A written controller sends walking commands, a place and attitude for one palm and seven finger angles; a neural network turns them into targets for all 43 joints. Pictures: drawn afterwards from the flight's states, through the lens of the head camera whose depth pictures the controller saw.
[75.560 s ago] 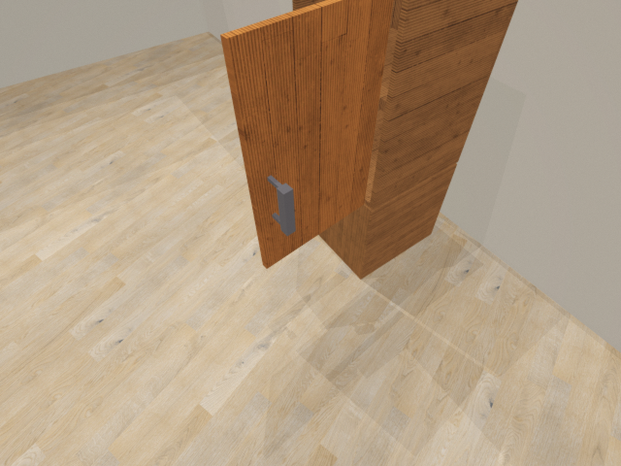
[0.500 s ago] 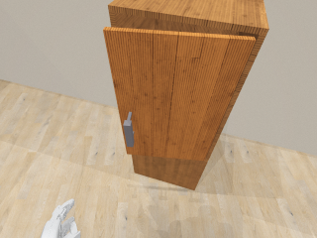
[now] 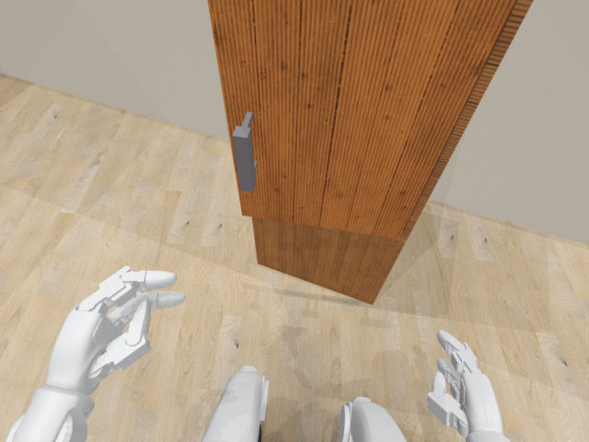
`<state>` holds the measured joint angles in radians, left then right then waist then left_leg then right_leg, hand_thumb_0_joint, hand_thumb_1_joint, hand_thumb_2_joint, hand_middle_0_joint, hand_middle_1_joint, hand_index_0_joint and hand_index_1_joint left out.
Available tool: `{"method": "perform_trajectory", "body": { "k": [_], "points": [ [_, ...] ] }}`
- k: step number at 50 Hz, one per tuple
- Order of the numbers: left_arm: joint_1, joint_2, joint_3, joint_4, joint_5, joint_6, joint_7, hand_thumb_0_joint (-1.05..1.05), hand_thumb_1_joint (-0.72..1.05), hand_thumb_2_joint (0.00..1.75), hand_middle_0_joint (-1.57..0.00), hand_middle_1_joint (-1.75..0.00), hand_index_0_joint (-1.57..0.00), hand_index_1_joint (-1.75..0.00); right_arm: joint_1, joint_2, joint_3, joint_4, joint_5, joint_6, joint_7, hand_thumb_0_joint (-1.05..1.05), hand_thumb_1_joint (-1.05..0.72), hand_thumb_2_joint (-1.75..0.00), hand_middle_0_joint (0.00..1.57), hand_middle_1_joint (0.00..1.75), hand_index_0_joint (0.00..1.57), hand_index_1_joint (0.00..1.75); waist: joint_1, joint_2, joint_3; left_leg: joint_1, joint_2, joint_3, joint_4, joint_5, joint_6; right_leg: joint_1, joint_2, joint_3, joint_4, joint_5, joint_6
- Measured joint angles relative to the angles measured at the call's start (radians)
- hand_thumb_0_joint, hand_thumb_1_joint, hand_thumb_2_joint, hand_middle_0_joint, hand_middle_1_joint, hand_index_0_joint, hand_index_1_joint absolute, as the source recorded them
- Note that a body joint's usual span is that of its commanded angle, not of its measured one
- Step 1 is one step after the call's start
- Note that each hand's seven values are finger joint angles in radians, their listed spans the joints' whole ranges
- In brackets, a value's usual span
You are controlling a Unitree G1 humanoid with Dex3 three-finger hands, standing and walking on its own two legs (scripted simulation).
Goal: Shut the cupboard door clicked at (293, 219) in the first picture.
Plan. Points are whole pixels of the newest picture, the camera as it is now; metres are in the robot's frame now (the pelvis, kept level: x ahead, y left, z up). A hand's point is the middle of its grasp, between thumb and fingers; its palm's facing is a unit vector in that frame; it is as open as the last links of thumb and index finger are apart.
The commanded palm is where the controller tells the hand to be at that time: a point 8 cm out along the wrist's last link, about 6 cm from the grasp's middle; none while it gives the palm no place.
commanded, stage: raise the hand and make a fist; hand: left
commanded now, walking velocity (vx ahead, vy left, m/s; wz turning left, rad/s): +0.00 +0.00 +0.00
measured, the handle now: (248, 152) +0.56 +0.15 +0.02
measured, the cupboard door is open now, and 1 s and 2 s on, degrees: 12 12 12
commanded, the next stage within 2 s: bring the fist close to the handle in 1.30 s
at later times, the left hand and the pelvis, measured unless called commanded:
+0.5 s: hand (134, 329) +0.23 +0.22 +0.05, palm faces -0.04 -1.00 -0.03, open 3.2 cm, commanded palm +0.21 +0.27 +0.06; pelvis +0.01 +0.03 +0.01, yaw -1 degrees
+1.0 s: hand (142, 322) +0.24 +0.21 +0.05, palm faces -0.06 -1.00 -0.04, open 3.1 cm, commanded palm +0.22 +0.26 +0.06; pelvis +0.01 +0.03 +0.01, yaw -1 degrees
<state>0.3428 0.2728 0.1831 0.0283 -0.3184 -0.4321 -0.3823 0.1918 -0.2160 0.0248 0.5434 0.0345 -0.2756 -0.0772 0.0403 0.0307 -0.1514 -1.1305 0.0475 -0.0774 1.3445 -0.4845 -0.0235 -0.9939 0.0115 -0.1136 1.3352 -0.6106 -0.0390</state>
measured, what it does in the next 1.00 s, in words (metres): stands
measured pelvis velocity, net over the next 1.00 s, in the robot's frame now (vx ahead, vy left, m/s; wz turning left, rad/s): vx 0.01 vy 0.03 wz -0.02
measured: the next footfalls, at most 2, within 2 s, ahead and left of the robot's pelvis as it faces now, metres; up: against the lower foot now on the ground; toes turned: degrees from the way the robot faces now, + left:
none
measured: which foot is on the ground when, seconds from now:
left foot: down 0.00-1.00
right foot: down 0.00-1.00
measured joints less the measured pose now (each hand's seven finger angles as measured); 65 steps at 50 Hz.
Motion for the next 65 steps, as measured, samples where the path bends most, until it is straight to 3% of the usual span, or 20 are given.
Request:
{"method": "perform_trajectory", "body": {
  "k": [5,11,18,27,37,52,65],
  "points": [
    [-0.006,-0.007,0.009,0.014,0.002,0.085,0.023,0.02,0.89,0.9,-0.69,-0.83,-0.69,-0.83,0.048,0.025,-0.005,0.019,0.0,0.023,0.009,0.01,-0.9,-0.9,0.2,0.3,0.21,0.3,-0.035,0.011,-0.011,0.017,0.006,0.025,-0.035,0.003,0.008,0.009,0.003,0.024,-0.04,0.016,0.015],
    [0.055,-0.026,0.012,-0.017,0.014,0.034,0.078,0.02,0.9,0.9,-0.8,-0.95,-0.79,-0.95,0.081,0.009,-0.038,0.028,-0.013,0.035,0.025,0.01,-0.9,-0.9,0.2,0.3,0.21,0.3,-0.05,0.006,-0.019,0.026,0.001,0.052,-0.052,-0.004,0.027,0.013,-0.004,0.05,-0.061,0.019,0.034],
    [0.09,-0.033,-0.026,-0.056,0.034,-0.014,0.097,0.02,0.9,0.9,-0.92,-1.09,-0.92,-1.09,0.051,-0.023,-0.051,0.004,-0.019,0.05,0.034,0.01,-0.9,-0.9,0.2,0.3,0.2,0.3,-0.043,-0.001,-0.017,-0.001,-0.01,0.054,-0.025,-0.016,0.044,-0.004,-0.016,0.052,-0.044,0.009,0.05],
    [0.081,-0.021,-0.045,-0.1,0.054,0.017,0.122,0.02,0.9,0.9,-1.09,-1.27,-1.09,-1.27,-0.004,-0.006,-0.022,-0.061,-0.02,0.08,0.042,0.01,-0.9,-0.9,0.2,0.3,0.2,0.3,-0.032,-0.004,-0.018,-0.007,-0.016,0.043,-0.018,-0.014,0.049,0.002,-0.018,0.04,-0.05,0.013,0.055],
    [0.066,-0.012,-0.041,-0.083,0.053,0.041,0.107,0.02,0.9,0.9,-1.25,-1.45,-1.25,-1.44,0.012,0.004,0.01,-0.083,-0.023,0.098,0.046,0.01,-0.9,-0.9,0.2,0.3,0.21,0.3,-0.03,0.002,-0.028,0.001,-0.014,0.03,-0.021,-0.013,0.044,0.015,-0.014,0.028,-0.059,0.014,0.05],
    [0.058,-0.007,-0.027,-0.069,0.034,0.038,0.106,0.02,0.9,0.9,-1.3,-1.5,-1.3,-1.5,0.06,-0.022,-0.016,-0.05,-0.016,0.108,0.037,0.01,-0.9,-0.9,0.2,0.3,0.2,0.3,-0.049,0.01,-0.028,-0.008,-0.005,0.031,-0.013,-0.019,0.033,-0.003,-0.005,0.033,-0.04,0.005,0.038],
    [0.057,-0.015,-0.035,-0.058,0.038,0.025,0.11,0.02,0.9,0.9,-1.3,-1.5,-1.3,-1.5,0.045,-0.019,-0.017,-0.056,-0.014,0.115,0.033,0.01,-0.9,-0.9,0.2,0.3,0.2,0.3,-0.044,0.014,-0.032,-0.009,-0.003,0.033,-0.011,-0.024,0.025,-0.009,-0.004,0.035,-0.028,-0.004,0.031]
  ]
}}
